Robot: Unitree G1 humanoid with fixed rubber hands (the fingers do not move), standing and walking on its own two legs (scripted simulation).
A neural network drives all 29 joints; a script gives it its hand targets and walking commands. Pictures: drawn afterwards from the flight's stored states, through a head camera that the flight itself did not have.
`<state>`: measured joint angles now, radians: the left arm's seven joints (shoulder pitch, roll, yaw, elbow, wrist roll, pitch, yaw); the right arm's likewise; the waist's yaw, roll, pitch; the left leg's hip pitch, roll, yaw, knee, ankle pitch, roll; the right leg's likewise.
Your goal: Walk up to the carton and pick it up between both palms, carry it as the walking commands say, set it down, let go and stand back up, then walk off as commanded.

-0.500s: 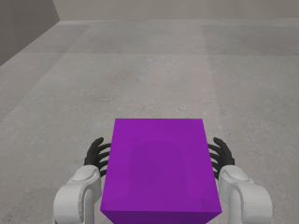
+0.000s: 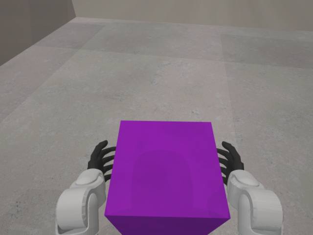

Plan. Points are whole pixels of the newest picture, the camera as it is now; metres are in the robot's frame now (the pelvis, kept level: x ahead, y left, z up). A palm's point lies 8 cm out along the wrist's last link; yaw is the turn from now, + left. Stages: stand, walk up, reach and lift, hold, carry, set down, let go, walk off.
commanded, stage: carry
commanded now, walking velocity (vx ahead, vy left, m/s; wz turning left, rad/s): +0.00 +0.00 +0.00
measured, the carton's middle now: (164, 183) +0.24 +0.00 +0.02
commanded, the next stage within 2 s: none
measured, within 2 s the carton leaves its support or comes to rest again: neither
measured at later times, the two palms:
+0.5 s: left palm (99, 174) +0.23 +0.14 +0.09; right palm (235, 175) +0.23 -0.16 +0.09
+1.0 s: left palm (94, 192) +0.20 +0.15 +0.07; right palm (232, 191) +0.20 -0.15 +0.07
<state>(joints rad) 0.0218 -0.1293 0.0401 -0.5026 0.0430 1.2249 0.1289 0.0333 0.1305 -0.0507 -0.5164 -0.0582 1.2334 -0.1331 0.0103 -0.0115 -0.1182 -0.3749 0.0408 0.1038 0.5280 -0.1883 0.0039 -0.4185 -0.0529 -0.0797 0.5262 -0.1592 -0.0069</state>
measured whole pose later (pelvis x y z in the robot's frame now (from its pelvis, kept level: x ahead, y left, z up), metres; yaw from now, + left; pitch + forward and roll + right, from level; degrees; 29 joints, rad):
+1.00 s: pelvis -0.04 +0.00 -0.02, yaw +0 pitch +3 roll +1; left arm 0.02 -0.13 0.05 -0.54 0.04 1.19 0.14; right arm 0.00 0.13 -0.05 -0.53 -0.03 1.20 -0.14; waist 0.01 -0.01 -0.06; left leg -0.52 0.04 0.11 0.64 -0.17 0.02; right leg -0.56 -0.08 -0.09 0.62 -0.12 -0.01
